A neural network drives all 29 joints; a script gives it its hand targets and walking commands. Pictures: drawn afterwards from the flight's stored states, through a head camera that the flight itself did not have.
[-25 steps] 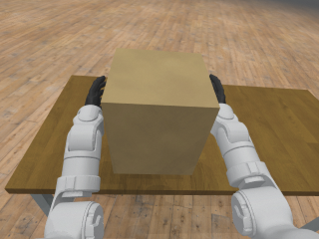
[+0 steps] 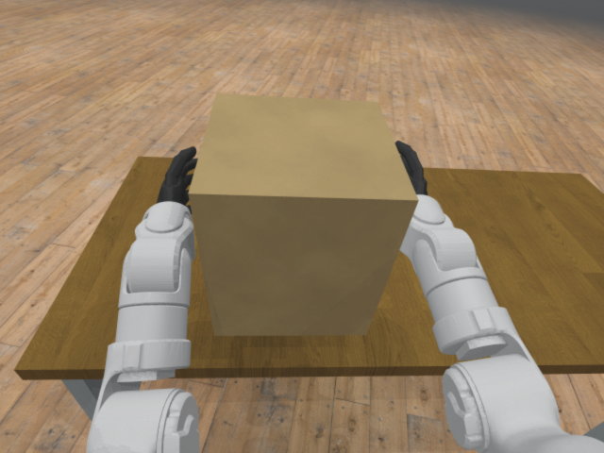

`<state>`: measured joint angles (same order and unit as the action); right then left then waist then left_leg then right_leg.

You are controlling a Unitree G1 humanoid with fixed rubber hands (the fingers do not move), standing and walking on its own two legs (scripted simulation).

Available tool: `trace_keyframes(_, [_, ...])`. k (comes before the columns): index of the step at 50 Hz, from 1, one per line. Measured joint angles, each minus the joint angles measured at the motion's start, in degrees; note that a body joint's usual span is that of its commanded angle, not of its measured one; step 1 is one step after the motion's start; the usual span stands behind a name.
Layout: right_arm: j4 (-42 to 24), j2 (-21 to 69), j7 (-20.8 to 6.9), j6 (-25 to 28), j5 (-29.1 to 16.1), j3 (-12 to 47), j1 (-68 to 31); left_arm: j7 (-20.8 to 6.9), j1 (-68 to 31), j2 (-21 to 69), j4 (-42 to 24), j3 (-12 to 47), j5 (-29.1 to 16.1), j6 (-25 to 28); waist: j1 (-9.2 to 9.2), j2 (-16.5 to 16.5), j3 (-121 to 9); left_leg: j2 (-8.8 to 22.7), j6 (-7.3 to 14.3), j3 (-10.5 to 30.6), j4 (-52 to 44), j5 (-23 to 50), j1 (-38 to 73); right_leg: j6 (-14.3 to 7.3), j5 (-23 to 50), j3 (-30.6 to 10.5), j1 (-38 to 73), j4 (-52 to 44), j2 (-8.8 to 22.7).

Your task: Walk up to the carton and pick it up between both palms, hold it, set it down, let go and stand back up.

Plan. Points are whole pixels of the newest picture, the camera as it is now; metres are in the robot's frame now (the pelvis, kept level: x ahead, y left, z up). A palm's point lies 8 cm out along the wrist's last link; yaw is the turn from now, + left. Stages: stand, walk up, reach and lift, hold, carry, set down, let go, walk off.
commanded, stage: hold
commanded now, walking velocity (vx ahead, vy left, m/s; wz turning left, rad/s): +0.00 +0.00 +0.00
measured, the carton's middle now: (295, 220) +0.36 +0.00 +0.16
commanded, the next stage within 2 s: none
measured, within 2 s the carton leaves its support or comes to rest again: neither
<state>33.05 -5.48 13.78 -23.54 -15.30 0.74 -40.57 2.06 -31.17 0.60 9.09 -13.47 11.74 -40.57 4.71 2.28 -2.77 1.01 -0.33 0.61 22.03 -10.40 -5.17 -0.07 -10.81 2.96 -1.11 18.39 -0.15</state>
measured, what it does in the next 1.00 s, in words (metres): stands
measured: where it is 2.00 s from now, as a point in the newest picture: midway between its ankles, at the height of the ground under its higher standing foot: outside the picture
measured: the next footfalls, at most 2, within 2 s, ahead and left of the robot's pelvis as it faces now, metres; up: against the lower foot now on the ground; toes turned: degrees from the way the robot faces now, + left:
none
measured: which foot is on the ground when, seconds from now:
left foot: down 0.00-1.00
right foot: down 0.00-1.00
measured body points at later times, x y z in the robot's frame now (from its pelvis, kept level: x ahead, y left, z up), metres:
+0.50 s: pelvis +0.00 -0.01 +0.00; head -0.06 +0.02 +0.44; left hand +0.37 +0.15 +0.18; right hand +0.38 -0.15 +0.20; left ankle +0.03 +0.12 -0.75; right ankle +0.00 -0.12 -0.75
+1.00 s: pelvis +0.00 +0.00 +0.00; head -0.06 +0.02 +0.45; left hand +0.37 +0.15 +0.18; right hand +0.38 -0.15 +0.19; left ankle +0.03 +0.12 -0.75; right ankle +0.00 -0.12 -0.75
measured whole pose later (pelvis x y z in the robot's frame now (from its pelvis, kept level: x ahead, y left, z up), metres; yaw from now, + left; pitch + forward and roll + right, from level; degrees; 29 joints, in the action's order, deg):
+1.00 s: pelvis +0.00 +0.00 +0.00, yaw +0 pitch -6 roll -1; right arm 31.6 -5.3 13.8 -23.8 -15.1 1.3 -39.9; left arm 2.1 -29.8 0.8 7.1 -13.6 11.7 -40.7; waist 4.6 2.3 -2.8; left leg 0.9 -0.6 1.4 21.9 -10.6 -5.2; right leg -0.3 -11.1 2.6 -1.1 18.2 -0.5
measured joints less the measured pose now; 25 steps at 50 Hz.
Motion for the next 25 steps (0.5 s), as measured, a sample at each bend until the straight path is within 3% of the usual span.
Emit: trace_keyframes(25, [2.5, 0.4, -0.3, 0.4, 1.2, -0.7, -2.0, 0.0, -1.4, -0.6, 2.3, -0.8, -0.6, 0.9, -0.32, 0.6, -0.7, 0.1, -0.4, 0.7, 0.1, 0.6, -1.8, -0.4, 0.1, 0.1, -2.1, 0.8, -0.3])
